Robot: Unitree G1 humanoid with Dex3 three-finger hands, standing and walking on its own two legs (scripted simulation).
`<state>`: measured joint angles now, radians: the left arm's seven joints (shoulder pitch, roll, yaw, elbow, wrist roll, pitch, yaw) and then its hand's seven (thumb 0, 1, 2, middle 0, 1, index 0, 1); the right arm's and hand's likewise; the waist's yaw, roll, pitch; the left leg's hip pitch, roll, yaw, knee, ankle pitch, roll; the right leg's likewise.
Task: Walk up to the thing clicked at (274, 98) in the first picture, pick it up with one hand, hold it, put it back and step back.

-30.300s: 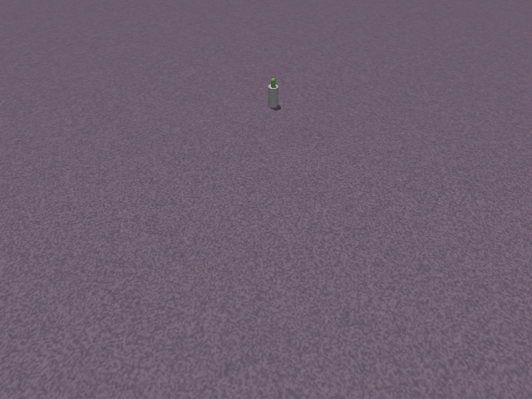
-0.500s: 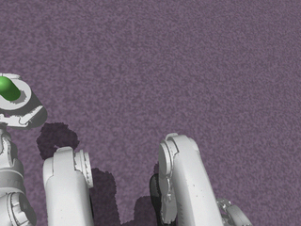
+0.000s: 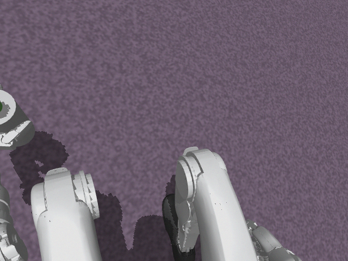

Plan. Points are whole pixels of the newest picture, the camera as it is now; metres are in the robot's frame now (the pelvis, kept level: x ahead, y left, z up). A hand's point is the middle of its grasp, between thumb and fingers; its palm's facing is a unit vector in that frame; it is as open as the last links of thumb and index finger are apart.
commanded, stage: lower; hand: left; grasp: from the side
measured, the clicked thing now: (0, 116) +0.44 +0.28 -0.11
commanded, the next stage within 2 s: loosen in 1.02 s
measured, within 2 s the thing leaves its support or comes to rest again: rests again in 1.60 s
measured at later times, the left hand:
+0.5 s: hand (9, 122) +0.44 +0.29 -0.17, palm faces +0.35 -0.94 -0.03, open 10.0 cm
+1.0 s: hand (13, 124) +0.45 +0.29 -0.20, palm faces +0.36 -0.93 -0.03, open 10.0 cm
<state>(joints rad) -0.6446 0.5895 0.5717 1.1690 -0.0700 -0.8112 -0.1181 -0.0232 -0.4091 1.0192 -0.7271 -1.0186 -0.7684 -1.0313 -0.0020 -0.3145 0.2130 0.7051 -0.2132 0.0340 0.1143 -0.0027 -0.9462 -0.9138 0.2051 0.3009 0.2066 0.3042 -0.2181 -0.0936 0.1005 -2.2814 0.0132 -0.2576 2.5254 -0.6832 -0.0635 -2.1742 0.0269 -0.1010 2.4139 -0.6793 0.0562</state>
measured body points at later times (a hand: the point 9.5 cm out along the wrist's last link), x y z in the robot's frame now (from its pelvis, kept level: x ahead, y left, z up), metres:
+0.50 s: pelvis +0.00 +0.01 -0.01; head +0.25 +0.14 +0.33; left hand +0.42 +0.34 -0.17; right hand +0.12 -0.27 -0.08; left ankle +0.08 +0.14 -0.27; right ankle +0.11 -0.13 -0.27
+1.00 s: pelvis -0.01 +0.02 -0.02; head +0.25 +0.17 +0.31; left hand +0.42 +0.34 -0.19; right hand +0.12 -0.25 -0.07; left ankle +0.08 +0.14 -0.27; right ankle +0.11 -0.13 -0.27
